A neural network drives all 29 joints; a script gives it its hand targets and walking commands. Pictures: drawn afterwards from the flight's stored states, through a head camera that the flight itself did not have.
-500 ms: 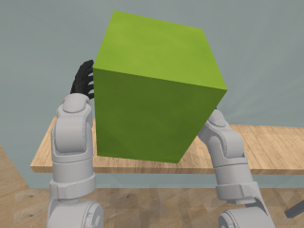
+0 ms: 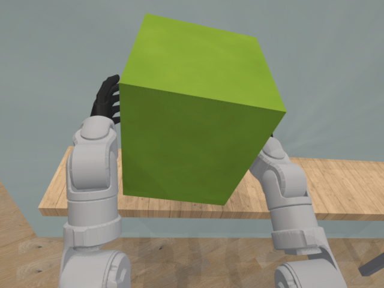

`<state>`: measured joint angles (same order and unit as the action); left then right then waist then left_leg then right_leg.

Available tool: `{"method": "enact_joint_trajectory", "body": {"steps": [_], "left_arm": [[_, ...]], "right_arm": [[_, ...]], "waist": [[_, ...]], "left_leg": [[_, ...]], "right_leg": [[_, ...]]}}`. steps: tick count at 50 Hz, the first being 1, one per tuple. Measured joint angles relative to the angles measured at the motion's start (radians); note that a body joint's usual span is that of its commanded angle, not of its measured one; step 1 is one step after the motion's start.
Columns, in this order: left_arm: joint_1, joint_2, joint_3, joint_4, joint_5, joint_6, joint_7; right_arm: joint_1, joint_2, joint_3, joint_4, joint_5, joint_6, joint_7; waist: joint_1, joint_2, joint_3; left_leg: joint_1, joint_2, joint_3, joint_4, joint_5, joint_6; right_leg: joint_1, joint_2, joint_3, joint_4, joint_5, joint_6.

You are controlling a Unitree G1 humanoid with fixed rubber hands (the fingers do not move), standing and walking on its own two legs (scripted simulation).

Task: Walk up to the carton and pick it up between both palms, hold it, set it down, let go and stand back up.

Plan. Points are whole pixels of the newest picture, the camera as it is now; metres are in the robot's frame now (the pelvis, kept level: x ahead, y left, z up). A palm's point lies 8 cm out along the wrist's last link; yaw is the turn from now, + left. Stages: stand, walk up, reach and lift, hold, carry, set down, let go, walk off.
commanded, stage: hold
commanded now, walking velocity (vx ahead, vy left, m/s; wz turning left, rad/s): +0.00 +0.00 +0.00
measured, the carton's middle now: (188, 117) +0.37 +0.01 +0.22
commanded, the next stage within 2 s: none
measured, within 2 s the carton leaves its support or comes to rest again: neither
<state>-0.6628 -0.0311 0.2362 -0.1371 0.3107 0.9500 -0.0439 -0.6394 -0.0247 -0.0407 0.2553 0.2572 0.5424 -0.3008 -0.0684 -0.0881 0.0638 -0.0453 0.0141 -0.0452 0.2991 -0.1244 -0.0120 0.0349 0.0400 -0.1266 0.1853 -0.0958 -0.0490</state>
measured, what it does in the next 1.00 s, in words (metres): stands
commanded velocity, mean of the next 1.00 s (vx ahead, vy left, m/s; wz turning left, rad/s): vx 0.00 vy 0.00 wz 0.00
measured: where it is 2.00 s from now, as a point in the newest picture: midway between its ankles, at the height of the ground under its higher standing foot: outside the picture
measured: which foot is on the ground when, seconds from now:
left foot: down 0.00-1.00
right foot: down 0.00-1.00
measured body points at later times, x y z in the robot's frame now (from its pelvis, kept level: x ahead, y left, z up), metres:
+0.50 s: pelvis +0.00 +0.00 +0.00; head -0.03 +0.04 +0.45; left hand +0.37 +0.16 +0.22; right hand +0.37 -0.13 +0.19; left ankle +0.04 +0.12 -0.75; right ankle +0.02 -0.08 -0.75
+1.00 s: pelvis +0.00 +0.00 +0.00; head -0.03 +0.04 +0.45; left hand +0.37 +0.16 +0.22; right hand +0.37 -0.13 +0.20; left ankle +0.04 +0.12 -0.75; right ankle +0.02 -0.08 -0.75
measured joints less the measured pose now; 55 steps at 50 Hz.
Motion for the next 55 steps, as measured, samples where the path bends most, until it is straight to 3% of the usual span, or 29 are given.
{"method": "enact_joint_trajectory", "body": {"steps": [55], "left_arm": [[0.01, 0.001, -0.021, 0.001, -0.009, -0.017, 0.023]], "right_arm": [[0.007, 0.0, -0.003, 0.021, -0.029, -0.032, 0.026]], "waist": [[0.004, 0.006, -0.001]], "left_leg": [[-0.016, -0.003, 0.0, 0.01, 0.001, 0.005]], "right_leg": [[-0.01, -0.002, 0.0, -0.003, 0.008, 0.004]]}}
